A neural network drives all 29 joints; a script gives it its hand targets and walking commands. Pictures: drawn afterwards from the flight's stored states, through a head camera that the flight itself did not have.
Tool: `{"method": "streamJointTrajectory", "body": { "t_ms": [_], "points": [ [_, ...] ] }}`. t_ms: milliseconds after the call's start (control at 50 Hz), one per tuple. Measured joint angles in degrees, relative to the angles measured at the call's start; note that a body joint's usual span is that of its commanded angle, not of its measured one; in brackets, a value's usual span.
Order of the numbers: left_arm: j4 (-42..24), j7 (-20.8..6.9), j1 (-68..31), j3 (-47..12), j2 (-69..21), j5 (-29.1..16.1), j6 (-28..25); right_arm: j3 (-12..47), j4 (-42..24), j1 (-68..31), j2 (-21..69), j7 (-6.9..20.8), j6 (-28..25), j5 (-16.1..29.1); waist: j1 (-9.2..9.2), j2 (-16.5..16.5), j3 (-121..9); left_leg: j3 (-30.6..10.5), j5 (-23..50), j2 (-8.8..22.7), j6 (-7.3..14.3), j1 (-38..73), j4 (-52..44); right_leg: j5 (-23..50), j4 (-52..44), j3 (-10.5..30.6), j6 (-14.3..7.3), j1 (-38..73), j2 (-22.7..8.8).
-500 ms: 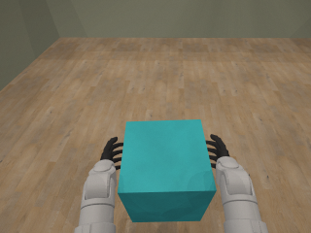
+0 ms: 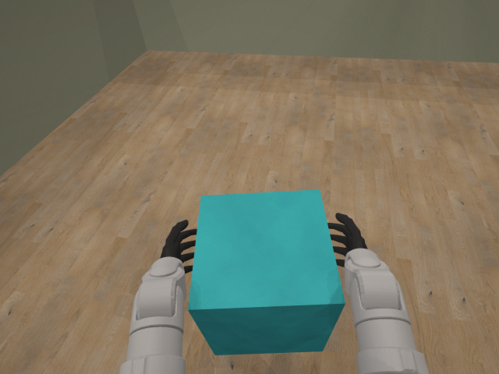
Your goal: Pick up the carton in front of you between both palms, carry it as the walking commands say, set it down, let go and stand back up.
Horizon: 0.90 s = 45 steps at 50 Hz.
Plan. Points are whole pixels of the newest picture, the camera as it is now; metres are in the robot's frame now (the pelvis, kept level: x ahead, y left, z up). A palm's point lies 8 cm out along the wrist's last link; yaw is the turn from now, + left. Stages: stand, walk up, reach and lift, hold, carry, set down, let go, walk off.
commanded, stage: hold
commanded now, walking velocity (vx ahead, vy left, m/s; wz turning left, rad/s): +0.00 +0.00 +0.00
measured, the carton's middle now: (264, 277) +0.30 +0.00 -0.04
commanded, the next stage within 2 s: set down in 0.36 s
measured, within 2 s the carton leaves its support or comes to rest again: neither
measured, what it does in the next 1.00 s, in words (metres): lowers itself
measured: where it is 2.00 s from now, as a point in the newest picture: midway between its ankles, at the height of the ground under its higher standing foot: outside the picture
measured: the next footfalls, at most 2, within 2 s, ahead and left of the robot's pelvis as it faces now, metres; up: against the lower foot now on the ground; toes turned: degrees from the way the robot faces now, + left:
none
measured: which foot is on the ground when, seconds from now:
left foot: down 0.00-1.00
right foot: down 0.00-1.00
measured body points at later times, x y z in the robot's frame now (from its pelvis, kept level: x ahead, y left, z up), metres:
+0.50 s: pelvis -0.01 -0.03 +0.00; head -0.03 -0.05 +0.45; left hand +0.30 +0.13 +0.04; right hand +0.31 -0.18 +0.03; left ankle -0.01 +0.11 -0.74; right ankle +0.07 -0.13 -0.74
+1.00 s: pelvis -0.03 -0.01 -0.07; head +0.18 -0.04 +0.32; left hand +0.36 +0.12 -0.15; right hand +0.35 -0.18 -0.16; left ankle -0.01 +0.11 -0.74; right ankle +0.07 -0.13 -0.74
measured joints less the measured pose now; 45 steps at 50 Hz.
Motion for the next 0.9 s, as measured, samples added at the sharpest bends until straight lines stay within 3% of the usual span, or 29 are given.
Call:
{"method": "streamJointTrajectory", "body": {
  "t_ms": [420, 520, 640, 740, 820, 900],
  "points": [
    [4.50, -1.02, -3.53, 2.27, -0.93, 2.26, -0.86, -2.89, 1.93, -1.81, 0.43, 0.60, -0.03, -1.35, -0.64, 0.59, -0.04, -1.83, 0.56, 1.53, -1.14, 0.68, -0.30, -0.14, 0.16, -1.73, -1.86, 0.89, 1.47],
    [7.96, -1.80, -6.55, 6.09, -1.85, 4.31, -2.52, -6.59, 5.66, -5.31, 1.46, 1.13, -1.52, -2.78, -0.82, 0.86, 0.16, -2.52, -0.39, 1.58, -0.45, -0.48, 1.38, -0.82, 1.28, -2.20, -2.12, 0.15, 1.63],
    [15.59, -2.89, -13.76, 14.02, -3.08, 9.05, -7.84, -14.57, 13.19, -12.84, 2.64, 2.45, -6.47, -6.61, -1.59, 1.41, 1.33, -3.14, -2.77, 1.40, -0.28, -6.17, 7.18, -2.60, 6.03, -2.13, -2.16, -5.08, 1.76],
    [19.16, -2.89, -18.47, 17.69, -3.48, 11.99, -13.48, -17.54, 17.01, -17.00, 1.82, 3.64, -12.34, -8.79, -1.80, 1.41, 2.60, -2.68, -4.22, 0.91, -1.09, -15.38, 12.89, -3.97, 11.82, -1.42, -1.99, -14.60, 1.31],
    [18.89, -2.28, -19.16, 17.63, -3.71, 11.60, -19.18, -17.07, 17.81, -17.75, 0.89, 3.87, -18.62, -8.16, -1.76, 1.09, 3.36, -1.65, -5.05, 0.35, -1.39, -25.51, 17.50, -4.49, 16.50, -0.29, -1.64, -25.17, 0.82],
    [17.91, -0.58, -19.07, 15.63, -3.50, 8.24, -25.15, -15.28, 17.79, -18.02, -0.77, 3.59, -25.10, -5.47, -1.75, 0.85, 3.48, -0.74, -6.08, -0.30, -1.07, -37.71, 23.16, -4.98, 21.82, 0.73, -1.23, -37.54, 0.25]
  ]
}}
